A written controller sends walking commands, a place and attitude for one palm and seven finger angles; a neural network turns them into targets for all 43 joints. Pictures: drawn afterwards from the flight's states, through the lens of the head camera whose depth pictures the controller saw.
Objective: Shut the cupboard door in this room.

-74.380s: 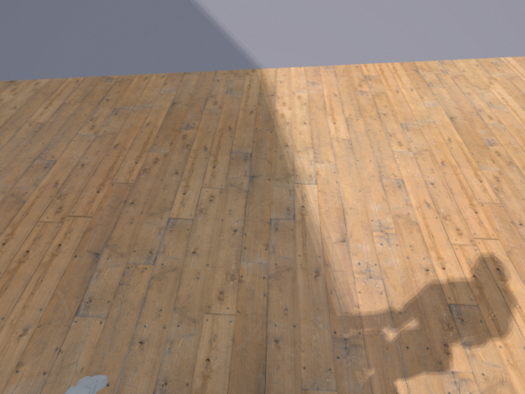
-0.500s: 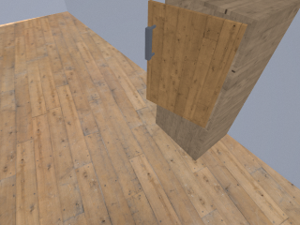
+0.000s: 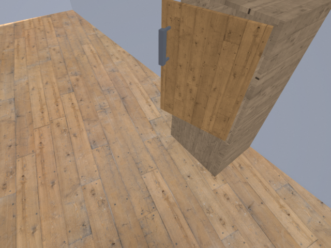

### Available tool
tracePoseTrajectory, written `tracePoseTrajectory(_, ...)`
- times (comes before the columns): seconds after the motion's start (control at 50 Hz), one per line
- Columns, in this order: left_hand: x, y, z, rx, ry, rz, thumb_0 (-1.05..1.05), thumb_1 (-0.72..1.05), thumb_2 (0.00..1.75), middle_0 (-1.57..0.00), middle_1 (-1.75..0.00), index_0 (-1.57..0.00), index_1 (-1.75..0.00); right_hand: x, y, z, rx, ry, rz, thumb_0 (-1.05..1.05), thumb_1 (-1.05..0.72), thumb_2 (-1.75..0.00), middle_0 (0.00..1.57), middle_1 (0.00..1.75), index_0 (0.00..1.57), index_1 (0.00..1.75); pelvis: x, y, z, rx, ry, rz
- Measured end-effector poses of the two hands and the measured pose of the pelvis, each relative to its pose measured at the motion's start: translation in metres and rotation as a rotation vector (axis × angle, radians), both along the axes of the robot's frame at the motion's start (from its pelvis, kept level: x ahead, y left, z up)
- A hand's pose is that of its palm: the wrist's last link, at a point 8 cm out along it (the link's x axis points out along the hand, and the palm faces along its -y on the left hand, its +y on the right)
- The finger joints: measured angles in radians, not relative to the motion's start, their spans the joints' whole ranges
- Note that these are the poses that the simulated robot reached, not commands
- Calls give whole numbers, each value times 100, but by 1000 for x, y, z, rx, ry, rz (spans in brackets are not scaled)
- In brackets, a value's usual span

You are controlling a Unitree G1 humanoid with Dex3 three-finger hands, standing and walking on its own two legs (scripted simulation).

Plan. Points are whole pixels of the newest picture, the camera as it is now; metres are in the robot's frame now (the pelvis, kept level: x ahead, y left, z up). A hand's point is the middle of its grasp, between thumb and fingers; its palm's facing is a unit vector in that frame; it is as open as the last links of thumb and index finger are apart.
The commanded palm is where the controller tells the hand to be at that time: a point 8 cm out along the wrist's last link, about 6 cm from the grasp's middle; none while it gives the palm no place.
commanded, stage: look to check the result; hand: left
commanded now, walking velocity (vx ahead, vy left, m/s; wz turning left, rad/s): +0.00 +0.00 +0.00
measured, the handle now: (165, 46) +0.89 +0.04 +0.05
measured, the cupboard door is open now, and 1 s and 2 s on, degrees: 16 16 16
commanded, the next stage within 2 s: walk to a spot facing it in 0.04 s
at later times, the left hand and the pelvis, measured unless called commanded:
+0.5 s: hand out of the picture +0.02 +0.20 -0.19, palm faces +0.15 -0.96 -0.23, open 7.4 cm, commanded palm none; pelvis +0.00 +0.01 -0.02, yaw +9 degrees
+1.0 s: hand out of the picture +0.03 +0.21 -0.16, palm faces +0.41 -0.86 -0.30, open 7.4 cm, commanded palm none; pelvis +0.01 -0.03 -0.01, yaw +26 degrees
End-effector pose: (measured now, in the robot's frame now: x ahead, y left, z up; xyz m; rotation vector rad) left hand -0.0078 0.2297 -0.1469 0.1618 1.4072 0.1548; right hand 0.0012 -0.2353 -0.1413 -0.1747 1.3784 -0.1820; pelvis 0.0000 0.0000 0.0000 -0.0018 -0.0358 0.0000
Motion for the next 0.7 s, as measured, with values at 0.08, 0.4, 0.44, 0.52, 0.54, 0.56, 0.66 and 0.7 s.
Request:
tracePoseTrajectory(0.08,8,2,1,4,-10,-8,0,90,90,-20,-30,-20,-30,8,-5,2,-10,-13,6,1,-91,-90,20,30,20,30,2,0,0,0,1,-1)
tracePoseTrajectory(0.4,22,11,-3,37,-63,62,0,90,90,-20,-30,-20,-30,28,-3,-8,6,10,70,1,-91,-90,20,30,20,30,2,-2,-8,-3,16,75)
tracePoseTrajectory(0.44,18,14,-6,38,-70,86,0,90,90,-20,-30,-20,-30,33,-1,-11,6,18,89,1,-91,-90,20,30,20,30,0,0,-12,-13,15,99)
tracePoseTrajectory(0.52,11,25,-18,34,-83,139,0,90,90,-20,-30,-20,-30,47,5,-12,-14,19,132,1,-91,-90,20,30,20,30,1,9,-20,-23,7,167)
tracePoseTrajectory(0.54,10,29,-23,31,-88,154,0,90,90,-20,-30,-20,-30,52,7,-13,-20,11,148,1,-91,-90,20,30,20,30,2,12,-23,-23,8,184)
tracePoseTrajectory(0.56,9,33,-26,28,-91,172,0,90,90,-20,-30,-20,-30,57,10,-13,-27,2,168,1,-91,-90,20,30,20,30,1,15,-26,-18,9,197)
tracePoseTrajectory(0.66,8,45,-17,39,-98,208,0,90,90,-20,-30,-20,-30,75,18,-2,-44,-30,234,1,-91,-90,20,30,20,30,-4,20,-17,-19,26,232)
tracePoseTrajectory(0.7,10,49,-9,46,-119,220,1,90,90,-20,-30,-20,-30,81,20,4,-47,-35,260,1,-91,-90,20,30,20,30,-5,19,-11,-26,38,256)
